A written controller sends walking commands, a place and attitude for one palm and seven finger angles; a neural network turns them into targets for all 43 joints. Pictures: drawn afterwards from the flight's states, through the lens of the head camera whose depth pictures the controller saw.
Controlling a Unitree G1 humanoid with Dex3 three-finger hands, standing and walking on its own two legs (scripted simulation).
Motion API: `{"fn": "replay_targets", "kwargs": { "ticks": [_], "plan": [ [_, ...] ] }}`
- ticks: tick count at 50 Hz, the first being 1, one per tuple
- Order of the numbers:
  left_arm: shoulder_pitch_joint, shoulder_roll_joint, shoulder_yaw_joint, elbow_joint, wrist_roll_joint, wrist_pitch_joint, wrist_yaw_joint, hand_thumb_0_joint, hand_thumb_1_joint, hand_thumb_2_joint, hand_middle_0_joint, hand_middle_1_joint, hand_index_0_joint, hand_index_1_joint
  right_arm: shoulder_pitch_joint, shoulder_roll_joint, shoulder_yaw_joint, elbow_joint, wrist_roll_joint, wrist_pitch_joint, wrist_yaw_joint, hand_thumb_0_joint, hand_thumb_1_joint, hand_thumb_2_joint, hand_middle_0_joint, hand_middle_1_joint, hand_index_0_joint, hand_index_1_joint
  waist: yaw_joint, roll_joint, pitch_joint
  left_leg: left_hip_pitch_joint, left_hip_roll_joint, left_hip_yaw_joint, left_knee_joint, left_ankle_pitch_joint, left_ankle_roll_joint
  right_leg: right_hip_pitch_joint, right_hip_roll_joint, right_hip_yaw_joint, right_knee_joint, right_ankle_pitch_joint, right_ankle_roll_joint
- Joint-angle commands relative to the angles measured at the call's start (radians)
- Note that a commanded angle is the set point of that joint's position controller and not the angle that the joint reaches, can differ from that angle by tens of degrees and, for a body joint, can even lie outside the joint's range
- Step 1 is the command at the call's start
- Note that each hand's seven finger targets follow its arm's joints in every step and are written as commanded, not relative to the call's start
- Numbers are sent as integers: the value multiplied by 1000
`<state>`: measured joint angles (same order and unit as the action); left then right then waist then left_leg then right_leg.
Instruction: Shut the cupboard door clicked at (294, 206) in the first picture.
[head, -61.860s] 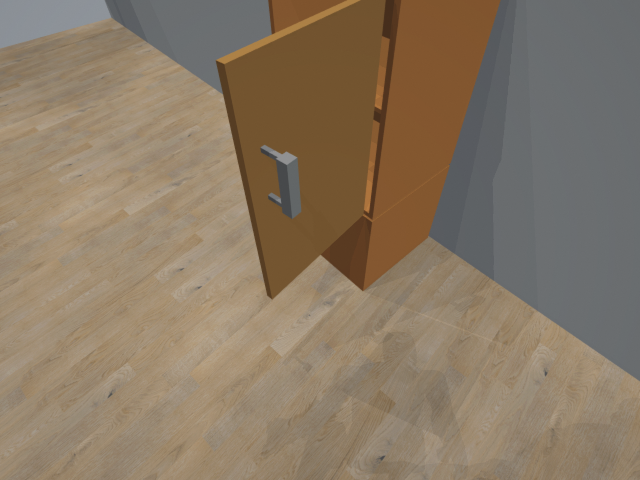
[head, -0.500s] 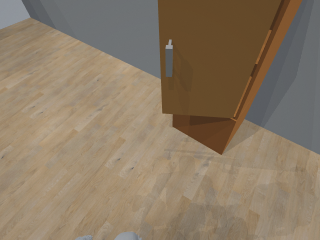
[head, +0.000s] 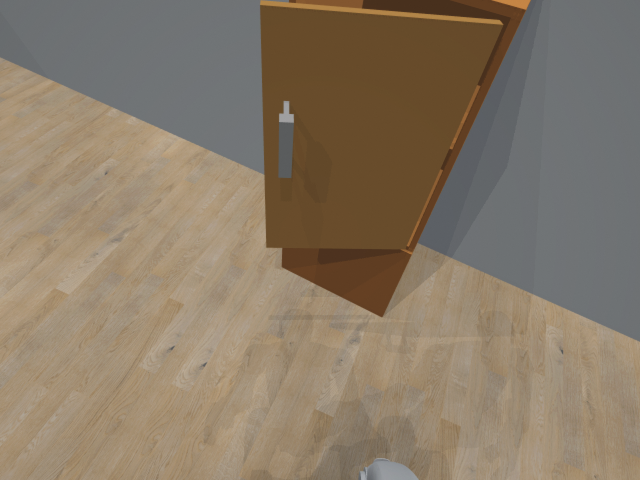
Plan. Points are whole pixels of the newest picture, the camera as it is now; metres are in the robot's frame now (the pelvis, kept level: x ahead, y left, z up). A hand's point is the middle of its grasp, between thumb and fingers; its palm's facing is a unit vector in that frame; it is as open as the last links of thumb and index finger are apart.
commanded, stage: take the last steps up to it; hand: left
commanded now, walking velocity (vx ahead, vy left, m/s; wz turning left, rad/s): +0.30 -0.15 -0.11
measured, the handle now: (285, 139) +0.68 +0.09 +0.02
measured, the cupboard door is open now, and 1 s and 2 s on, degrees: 31 31 31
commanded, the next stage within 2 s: come to a stop and stand still in 0.44 s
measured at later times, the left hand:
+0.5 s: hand (253, 439) +0.21 +0.10 -0.19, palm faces +0.03 -0.98 -0.19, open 7.2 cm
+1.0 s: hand (289, 389) +0.28 +0.05 -0.18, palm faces +0.06 -0.95 -0.31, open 7.4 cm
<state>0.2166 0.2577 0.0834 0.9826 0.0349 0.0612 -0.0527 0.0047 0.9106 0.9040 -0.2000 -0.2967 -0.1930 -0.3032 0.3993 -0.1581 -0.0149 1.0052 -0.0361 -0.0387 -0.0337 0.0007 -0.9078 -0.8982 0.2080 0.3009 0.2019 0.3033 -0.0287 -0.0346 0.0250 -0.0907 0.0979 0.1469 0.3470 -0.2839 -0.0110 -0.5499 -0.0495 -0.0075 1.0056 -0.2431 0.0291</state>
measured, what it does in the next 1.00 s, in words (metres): walks ahead: right foot, then left foot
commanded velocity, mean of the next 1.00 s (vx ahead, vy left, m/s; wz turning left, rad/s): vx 0.00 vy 0.00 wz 0.01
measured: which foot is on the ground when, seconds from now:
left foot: down 0.00-0.20, up 0.22-0.52, down 0.54-0.90, up 0.92-1.00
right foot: up 0.00-0.18, down 0.20-0.56, up 0.58-0.88, down 0.90-1.00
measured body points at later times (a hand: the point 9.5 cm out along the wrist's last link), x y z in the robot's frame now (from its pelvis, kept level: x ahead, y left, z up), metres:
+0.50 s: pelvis +0.17 -0.09 -0.01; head +0.20 -0.08 +0.43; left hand +0.21 +0.15 -0.17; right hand +0.24 -0.33 -0.16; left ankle +0.22 +0.01 -0.73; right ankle +0.12 -0.18 -0.75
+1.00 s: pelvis +0.24 -0.16 -0.02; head +0.29 -0.19 +0.42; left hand +0.28 +0.10 -0.15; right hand +0.33 -0.41 -0.19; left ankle +0.21 -0.02 -0.70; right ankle +0.27 -0.26 -0.75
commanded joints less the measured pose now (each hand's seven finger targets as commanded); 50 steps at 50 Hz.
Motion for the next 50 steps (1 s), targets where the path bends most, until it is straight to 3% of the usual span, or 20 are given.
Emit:
{"fn": "replay_targets", "kwargs": {
  "ticks": [1,5,8,9,10,12,17,25,26,27,28,30,34,39,43,44,45,46,48,50],
  "plan": [
    [-188,-3,-20,-116,-5,-41,-13,0,900,900,-200,-300,-200,-300,111,-205,-56,2,-4,-12,-11,0,-900,-900,200,300,200,300,-54,204,69,94,257,-135,-109,286,126,-109,-31,-28,-185,4,-7],
    [-162,11,-16,-97,-10,-51,-13,0,900,900,-200,-300,-200,-300,56,-229,-66,9,-6,-8,-4,0,-900,-900,200,300,200,300,-26,231,64,11,255,-107,-67,289,111,90,0,-75,-352,-17,-37],
    [115,76,7,1,-7,-73,3,0,900,900,-200,-300,-200,-300,10,-215,-62,13,9,-6,6,0,-900,-900,200,300,200,300,111,89,-52,-162,153,1,253,384,46,536,43,-84,-527,62,-79],
    [266,170,31,48,-1,-89,21,0,900,900,-200,-300,-200,-300,16,-147,-47,-1,24,-9,19,0,-900,-900,200,300,200,300,171,-148,-163,-376,44,70,540,90,10,771,-169,163,-609,-49,-148],
    [307,217,34,69,-16,-93,35,0,900,900,-200,-300,-200,-300,-5,-103,-34,-34,32,-5,14,0,-900,-900,200,300,200,300,157,-281,-193,-507,-57,-11,793,-369,2,771,-337,443,-723,-18,-221],
    [168,155,20,45,-22,-89,55,0,900,900,-200,-300,-200,-300,-65,-106,-47,-36,28,9,17,0,-900,-900,200,300,200,300,102,-184,-59,-552,12,-125,914,-236,22,572,-304,370,-795,-68,-224],
    [-4,29,-27,8,-12,-114,64,0,900,900,-200,-300,-200,-300,1,-55,-39,3,9,30,28,0,-900,-900,200,300,200,300,-28,-71,-6,-379,31,-95,705,-89,-9,337,-188,32,-763,268,-209],
    [33,38,-26,47,-22,-113,65,0,900,900,-200,-300,-200,-300,-31,-69,-30,-13,7,5,31,0,-900,-900,200,300,200,300,-43,-33,-10,-149,-44,-32,191,113,5,365,-140,10,-619,294,-188],
    [46,23,-29,45,-28,-110,64,0,900,900,-200,-300,-200,-300,35,-107,-36,11,4,-5,28,0,-900,-900,200,300,200,300,-63,33,-51,-11,-28,-82,131,216,18,314,-95,-22,-477,282,-154],
    [98,-27,-35,32,-29,-105,63,0,900,900,-200,-300,-200,-300,107,-194,-53,22,-7,-13,21,0,-900,-900,200,300,200,300,-72,268,-92,130,167,-347,78,365,103,149,8,-78,-260,28,-91],
    [84,-24,-46,12,-37,-103,64,0,900,900,-200,-300,-200,-300,130,-239,-56,17,-5,-3,8,0,-900,-900,200,300,200,300,-74,334,-95,164,346,-539,-2,624,227,38,66,-84,-47,-369,-56],
    [59,-16,-44,26,-25,-79,79,0,900,900,-200,-300,-200,-300,-31,-177,-23,-13,7,6,-17,0,-900,-900,200,300,200,300,-9,257,-16,-39,301,-413,-6,808,228,112,-11,42,-27,-330,-33],
    [97,-17,-45,44,-30,-47,81,0,900,900,-200,-300,-200,-300,-163,-163,-17,-29,20,23,-28,0,-900,-900,200,300,200,300,32,179,-46,10,208,-216,52,943,175,211,-7,0,-276,-206,-3],
    [93,-4,-17,8,-15,-20,82,0,900,900,-200,-300,-200,-300,-198,-219,-68,-49,18,62,-21,0,-900,-900,200,300,200,300,28,184,-81,-24,218,-181,86,828,171,234,31,-43,-239,-127,-17],
    [148,8,-5,-6,-14,-23,79,0,900,900,-200,-300,-200,-300,-292,-217,-80,-80,17,80,-9,0,-900,-900,200,300,200,300,84,186,-54,-151,165,-146,177,519,111,332,12,-26,-393,81,-32],
    [155,50,-2,-9,-5,-34,80,0,900,900,-200,-300,-200,-300,-282,-187,-80,-84,24,85,-3,0,-900,-900,200,300,200,300,85,48,-60,-178,64,-94,297,289,52,345,-57,75,-522,321,-54],
    [128,141,7,-22,7,-47,85,0,900,900,-200,-300,-200,-300,-226,-111,-72,-95,33,91,6,0,-900,-900,200,300,200,300,64,-242,-63,-297,-117,-24,515,-199,-13,371,-280,355,-652,572,-142],
    [123,168,4,-25,-4,-51,83,0,900,900,-200,-300,-200,-300,-227,-129,-77,-92,34,110,7,0,-900,-900,200,300,200,300,80,-218,-63,-258,-121,-154,705,-389,-6,258,-388,400,-715,557,-220],
    [33,144,0,-47,-1,-49,89,0,900,900,-200,-300,-200,-300,-234,-101,-73,-84,24,118,13,0,-900,-900,200,300,200,300,40,-97,2,-333,-118,-206,828,-302,-2,242,-316,314,-688,519,-230],
    [27,115,-6,-45,-9,-57,94,0,900,900,-200,-300,-200,-300,-227,-158,-75,-68,22,112,14,0,-900,-900,200,300,200,300,44,-174,-36,-403,-99,-223,902,-215,-28,349,-289,281,-639,628,-207]
  ]
}}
